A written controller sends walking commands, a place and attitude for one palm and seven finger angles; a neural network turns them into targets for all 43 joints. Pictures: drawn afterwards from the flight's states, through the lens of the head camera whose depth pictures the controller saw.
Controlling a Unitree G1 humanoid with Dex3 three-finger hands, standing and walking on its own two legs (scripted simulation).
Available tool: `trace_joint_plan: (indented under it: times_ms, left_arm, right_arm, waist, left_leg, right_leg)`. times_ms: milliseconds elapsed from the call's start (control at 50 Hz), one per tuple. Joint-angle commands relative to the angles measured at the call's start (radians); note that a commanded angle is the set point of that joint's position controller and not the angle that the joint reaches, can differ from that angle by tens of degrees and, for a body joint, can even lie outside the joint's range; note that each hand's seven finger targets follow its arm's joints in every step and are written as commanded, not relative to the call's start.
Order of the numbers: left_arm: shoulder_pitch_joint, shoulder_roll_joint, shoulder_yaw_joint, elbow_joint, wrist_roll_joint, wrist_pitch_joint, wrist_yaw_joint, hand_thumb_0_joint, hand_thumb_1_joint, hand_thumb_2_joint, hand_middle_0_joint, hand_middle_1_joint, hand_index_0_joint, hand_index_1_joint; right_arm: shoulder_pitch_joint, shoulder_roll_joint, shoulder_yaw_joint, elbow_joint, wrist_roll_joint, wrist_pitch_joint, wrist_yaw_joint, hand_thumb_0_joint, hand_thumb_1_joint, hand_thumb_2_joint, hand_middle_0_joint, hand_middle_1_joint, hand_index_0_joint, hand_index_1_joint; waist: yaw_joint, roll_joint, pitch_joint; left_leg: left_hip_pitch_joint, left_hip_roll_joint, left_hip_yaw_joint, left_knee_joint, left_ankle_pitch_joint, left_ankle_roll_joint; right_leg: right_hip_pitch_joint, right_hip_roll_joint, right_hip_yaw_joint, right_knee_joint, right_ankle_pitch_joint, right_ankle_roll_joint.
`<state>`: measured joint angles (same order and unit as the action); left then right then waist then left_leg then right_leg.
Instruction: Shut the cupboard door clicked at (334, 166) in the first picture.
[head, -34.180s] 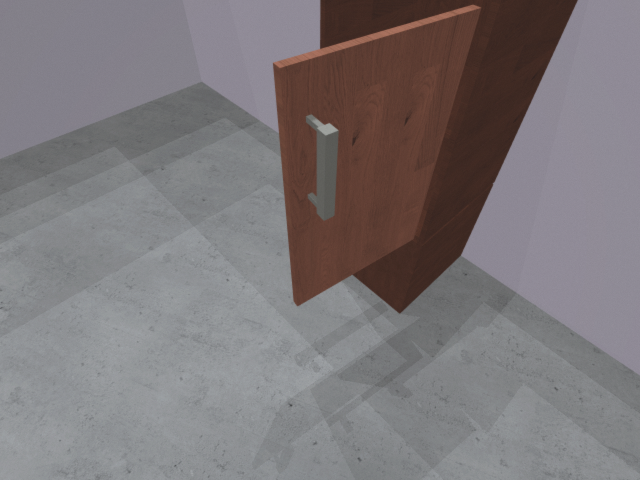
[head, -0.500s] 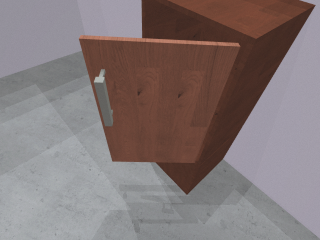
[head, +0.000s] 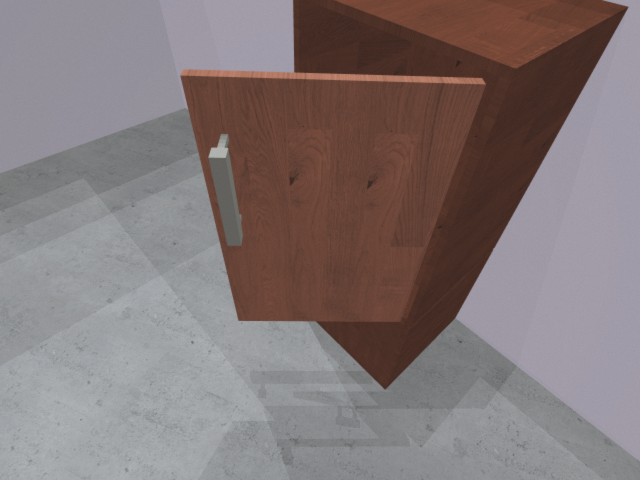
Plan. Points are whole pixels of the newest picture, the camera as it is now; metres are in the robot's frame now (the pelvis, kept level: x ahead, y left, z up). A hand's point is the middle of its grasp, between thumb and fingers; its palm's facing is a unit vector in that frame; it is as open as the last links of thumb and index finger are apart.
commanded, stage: look again from close up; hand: left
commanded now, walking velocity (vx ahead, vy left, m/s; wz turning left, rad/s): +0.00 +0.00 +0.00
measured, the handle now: (229, 192) +0.49 +0.17 +0.08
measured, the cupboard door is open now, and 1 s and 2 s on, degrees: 48 48 48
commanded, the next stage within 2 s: shuffle to correct the standing spot in 0.26 s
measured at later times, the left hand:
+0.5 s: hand out of the picture -0.08 +0.18 -0.17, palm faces +0.03 -0.98 -0.18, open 7.4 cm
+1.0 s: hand out of the picture +0.02 +0.15 -0.17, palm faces +0.01 -0.99 -0.17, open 7.3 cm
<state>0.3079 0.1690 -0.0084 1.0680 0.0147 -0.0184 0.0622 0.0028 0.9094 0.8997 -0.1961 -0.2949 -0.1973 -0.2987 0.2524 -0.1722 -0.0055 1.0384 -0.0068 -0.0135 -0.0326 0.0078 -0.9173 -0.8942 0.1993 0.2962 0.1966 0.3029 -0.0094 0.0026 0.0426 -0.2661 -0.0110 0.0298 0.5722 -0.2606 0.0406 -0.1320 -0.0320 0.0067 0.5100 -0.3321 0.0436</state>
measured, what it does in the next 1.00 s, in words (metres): lifts its right foot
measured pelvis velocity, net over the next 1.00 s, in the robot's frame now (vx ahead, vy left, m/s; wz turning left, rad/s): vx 0.01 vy -0.02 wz -0.01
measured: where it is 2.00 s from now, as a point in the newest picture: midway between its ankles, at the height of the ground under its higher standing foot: outside the picture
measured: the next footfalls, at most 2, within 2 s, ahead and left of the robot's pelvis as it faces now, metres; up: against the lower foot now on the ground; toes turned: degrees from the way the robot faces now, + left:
right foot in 1.02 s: +0.09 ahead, -0.13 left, +0.00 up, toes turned -2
left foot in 1.28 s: +0.11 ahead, +0.06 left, +0.00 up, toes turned +2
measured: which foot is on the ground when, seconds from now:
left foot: down 0.00-1.00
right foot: down 0.00-0.74, up 0.76-1.00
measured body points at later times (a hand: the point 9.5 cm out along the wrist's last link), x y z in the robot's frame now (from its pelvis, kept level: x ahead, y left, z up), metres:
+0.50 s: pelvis -0.04 +0.00 +0.01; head -0.05 +0.02 +0.45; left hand -0.08 +0.23 -0.16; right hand -0.03 -0.24 -0.14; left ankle +0.03 +0.09 -0.73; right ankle -0.04 -0.15 -0.73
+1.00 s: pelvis +0.01 -0.02 +0.01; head +0.01 -0.01 +0.46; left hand +0.02 +0.20 -0.16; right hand -0.02 -0.22 -0.15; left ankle +0.03 +0.09 -0.73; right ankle +0.04 -0.14 -0.72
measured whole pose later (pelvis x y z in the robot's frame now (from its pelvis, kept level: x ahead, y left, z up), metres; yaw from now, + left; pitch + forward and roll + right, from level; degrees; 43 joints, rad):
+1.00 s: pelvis +0.01 -0.02 +0.01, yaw -1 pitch +0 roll +0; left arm 0.33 0.16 0.04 1.03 0.03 -0.01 0.02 0.02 0.94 0.90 -0.19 -0.29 -0.20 -0.30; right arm 0.37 -0.09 -0.02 1.08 -0.03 -0.02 -0.02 0.01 -0.91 -0.89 0.20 0.30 0.20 0.30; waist -0.02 -0.03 -0.01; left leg -0.25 0.01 0.06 0.48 -0.23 0.03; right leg -0.34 -0.04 -0.08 0.63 -0.32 -0.02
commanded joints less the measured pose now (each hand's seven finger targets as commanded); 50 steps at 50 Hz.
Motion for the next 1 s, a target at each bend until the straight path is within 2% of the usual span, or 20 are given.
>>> trace_joint_plan:
  times_ms: [0,80,340,420,500,540,580,620,640,660,680,700,720,740,760,780,860,940,960,980]
  left_arm:
    - [0.062,0.100,0.014,-0.057,0.008,0.007,-0.008,0.000,0.900,0.900,-0.200,-0.300,-0.200,-0.300]
    - [0.071,0.121,0.015,-0.076,0.009,0.013,-0.016,0.000,0.900,0.900,-0.200,-0.300,-0.200,-0.300]
    - [0.115,0.138,0.019,-0.071,0.007,0.000,-0.025,0.000,0.900,0.900,-0.200,-0.300,-0.200,-0.300]
    - [0.193,0.089,0.020,-0.030,0.014,0.017,-0.031,0.000,0.900,0.900,-0.200,-0.300,-0.200,-0.300]
    - [0.261,0.070,0.034,-0.004,0.012,0.022,-0.043,0.000,0.900,0.900,-0.200,-0.300,-0.200,-0.300]
    - [0.277,0.068,0.040,0.003,0.012,0.022,-0.045,0.000,0.900,0.900,-0.200,-0.300,-0.200,-0.300]
    - [0.266,0.081,0.050,0.003,0.008,0.019,-0.043,0.000,0.900,0.900,-0.200,-0.300,-0.200,-0.300]
    - [0.237,0.105,0.063,-0.004,0.006,0.012,-0.037,0.000,0.900,0.900,-0.200,-0.300,-0.200,-0.300]
    - [0.181,0.100,0.065,-0.017,0.006,0.006,-0.032,0.000,0.900,0.900,-0.200,-0.300,-0.200,-0.300]
    - [0.133,0.091,0.060,-0.031,0.006,0.003,-0.030,0.000,0.900,0.900,-0.200,-0.300,-0.200,-0.300]
    - [0.123,0.069,0.049,-0.035,0.007,0.003,-0.031,0.000,0.900,0.900,-0.200,-0.300,-0.200,-0.300]
    - [0.134,0.037,0.042,-0.041,0.010,0.005,-0.036,0.000,0.900,0.900,-0.200,-0.300,-0.200,-0.300]
    - [0.144,0.015,0.039,-0.050,0.008,0.006,-0.040,0.000,0.900,0.900,-0.200,-0.300,-0.200,-0.300]
    - [0.111,0.026,0.041,-0.066,0.021,0.009,-0.041,0.000,0.900,0.900,-0.200,-0.300,-0.200,-0.300]
    - [0.098,0.031,0.043,-0.068,0.025,0.010,-0.046,0.000,0.900,0.900,-0.200,-0.300,-0.200,-0.300]
    - [0.106,0.018,0.044,-0.063,0.023,0.006,-0.049,0.000,0.900,0.900,-0.200,-0.300,-0.200,-0.300]
    - [0.109,-0.023,0.040,-0.063,0.016,0.003,-0.063,0.000,0.900,0.900,-0.200,-0.300,-0.200,-0.300]
    - [0.128,-0.030,0.041,-0.058,0.012,-0.005,-0.060,0.000,0.900,0.900,-0.200,-0.300,-0.200,-0.300]
    - [0.153,-0.011,0.044,-0.042,0.011,-0.009,-0.056,0.000,0.900,0.900,-0.200,-0.300,-0.200,-0.300]
    - [0.185,0.020,0.051,-0.030,0.011,-0.013,-0.049,0.000,0.900,0.900,-0.200,-0.300,-0.200,-0.300]
  right_arm:
    - [0.012,-0.123,-0.027,-0.071,-0.004,-0.007,0.010,0.000,-0.900,-0.900,0.200,0.300,0.200,0.300]
    - [0.011,-0.145,-0.035,-0.084,-0.008,0.002,0.020,0.000,-0.900,-0.900,0.200,0.300,0.200,0.300]
    - [0.043,-0.153,-0.039,-0.051,-0.006,0.001,0.023,0.000,-0.900,-0.900,0.200,0.300,0.200,0.300]
    - [0.055,-0.139,-0.038,-0.026,-0.013,0.017,0.022,0.000,-0.900,-0.900,0.200,0.300,0.200,0.300]
    - [0.034,-0.143,-0.049,-0.023,-0.014,0.023,0.014,0.000,-0.900,-0.900,0.200,0.300,0.200,0.300]
    - [0.022,-0.128,-0.053,-0.027,-0.014,0.024,0.013,0.000,-0.900,-0.900,0.200,0.300,0.200,0.300]
    - [0.026,-0.092,-0.054,-0.033,-0.014,0.026,0.014,0.000,-0.900,-0.900,0.200,0.300,0.200,0.300]
    - [0.042,-0.048,-0.051,-0.038,-0.014,0.024,0.015,0.000,-0.900,-0.900,0.200,0.300,0.200,0.300]
    - [0.065,-0.039,-0.051,-0.034,-0.015,0.018,0.015,0.000,-0.900,-0.900,0.200,0.300,0.200,0.300]
    - [0.101,-0.025,-0.046,-0.028,-0.014,0.007,0.017,0.000,-0.900,-0.900,0.200,0.300,0.200,0.300]
    - [0.141,-0.022,-0.039,-0.013,-0.010,-0.008,0.018,0.000,-0.900,-0.900,0.200,0.300,0.200,0.300]
    - [0.196,-0.056,-0.047,0.013,-0.013,-0.014,0.012,0.000,-0.900,-0.900,0.200,0.300,0.200,0.300]
    - [0.258,-0.123,-0.062,0.024,-0.024,-0.016,0.007,0.000,-0.900,-0.900,0.200,0.300,0.200,0.300]
    - [0.259,-0.153,-0.071,0.024,-0.027,-0.018,0.004,0.000,-0.900,-0.900,0.200,0.300,0.200,0.300]
    - [0.209,-0.148,-0.070,0.009,-0.023,-0.019,0.005,0.000,-0.900,-0.900,0.200,0.300,0.200,0.300]
    - [0.171,-0.123,-0.063,-0.004,-0.021,-0.026,0.005,0.000,-0.900,-0.900,0.200,0.300,0.200,0.300]
    - [0.135,-0.088,-0.051,-0.010,-0.021,-0.046,0.002,0.000,-0.900,-0.900,0.200,0.300,0.200,0.300]
    - [0.123,-0.096,-0.059,-0.004,-0.019,-0.028,0.003,0.000,-0.900,-0.900,0.200,0.300,0.200,0.300]
    - [0.123,-0.075,-0.055,-0.001,-0.018,-0.023,0.004,0.000,-0.900,-0.900,0.200,0.300,0.200,0.300]
    - [0.120,-0.046,-0.050,-0.004,-0.016,-0.021,0.008,0.000,-0.900,-0.900,0.200,0.300,0.200,0.300]
  waist:
    - [0.014,0.010,0.092]
    - [0.013,0.005,0.100]
    - [0.008,0.005,0.049]
    - [0.025,0.031,0.052]
    - [0.040,0.059,0.034]
    - [0.044,0.012,0.047]
    - [0.030,-0.057,0.072]
    - [0.009,-0.208,0.060]
    - [-0.022,-0.221,0.064]
    - [-0.049,-0.189,0.070]
    - [-0.056,-0.098,0.083]
    - [-0.060,0.064,0.092]
    - [-0.073,0.258,0.091]
    - [-0.062,0.266,0.125]
    - [-0.036,0.150,0.145]
    - [-0.011,0.107,0.145]
    - [0.010,0.093,0.049]
    - [0.029,0.070,0.019]
    - [0.040,0.045,0.023]
    - [0.058,-0.017,0.038]
  left_leg:
    - [-0.052,0.097,-0.132,-0.179,0.022,0.006]
    - [-0.092,0.091,-0.163,-0.262,-0.241,0.000]
    - [-0.056,0.089,-0.164,-0.263,-0.218,-0.003]
    - [-0.119,0.100,-0.182,-0.297,-0.409,0.006]
    - [-0.139,0.101,-0.165,-0.296,-0.428,0.006]
    - [-0.157,0.069,-0.131,-0.233,-0.415,-0.003]
    - [-0.146,0.011,-0.063,-0.084,-0.321,-0.020]
    - [-0.129,-0.028,0.022,0.133,-0.161,-0.029]
    - [-0.062,-0.005,0.032,0.184,-0.106,-0.023]
    - [0.019,0.015,0.023,0.100,-0.094,-0.017]
    - [0.096,0.029,-0.008,-0.039,-0.136,-0.015]
    - [0.132,0.111,-0.152,-0.164,-0.278,0.011]
    - [0.130,0.279,-0.411,-0.364,-0.492,0.074]
    - [0.064,0.357,-0.532,-0.466,-0.558,0.125]
    - [-0.031,0.369,-0.515,-0.473,-0.543,0.156]
    - [-0.087,0.353,-0.455,-0.470,-0.468,0.163]
    - [-0.053,0.268,-0.238,-0.408,-0.161,0.153]
    - [-0.129,0.220,-0.192,-0.316,-0.237,0.111]
    - [-0.168,0.185,-0.173,-0.264,-0.273,0.083]
    - [-0.262,0.136,-0.122,-0.168,-0.299,0.055]
  right_leg:
    - [-0.110,-0.033,0.047,-0.090,0.024,-0.077]
    - [-0.153,-0.026,0.056,-0.099,-0.114,-0.075]
    - [-0.205,-0.037,0.089,-0.146,-0.153,-0.079]
    - [-0.166,0.009,0.036,-0.086,-0.233,-0.073]
    - [-0.119,0.040,-0.004,-0.042,-0.181,-0.084]
    - [-0.131,0.019,0.041,-0.087,-0.233,-0.104]
    - [-0.205,-0.038,0.149,-0.168,-0.340,-0.139]
    - [-0.247,-0.136,0.277,-0.279,-0.418,-0.179]
    - [-0.317,-0.167,0.297,-0.295,-0.418,-0.189]
    - [-0.377,-0.148,0.249,-0.257,-0.389,-0.179]
    - [-0.413,-0.090,0.175,-0.154,-0.341,-0.155]
    - [-0.459,-0.005,0.094,-0.002,-0.299,-0.124]
    - [-0.496,0.070,-0.048,0.244,-0.221,-0.088]
    - [-0.509,0.037,-0.032,0.419,-0.179,-0.090]
    - [-0.489,-0.008,0.004,0.512,-0.129,-0.096]
    - [-0.463,-0.036,0.007,0.537,-0.087,-0.092]
    - [-0.330,-0.046,-0.049,0.339,-0.028,-0.070]
    - [-0.089,0.012,-0.114,0.035,0.041,-0.055]
    - [-0.014,0.017,-0.103,-0.044,0.045,-0.058]
    - [0.071,-0.038,-0.021,-0.110,-0.034,-0.076]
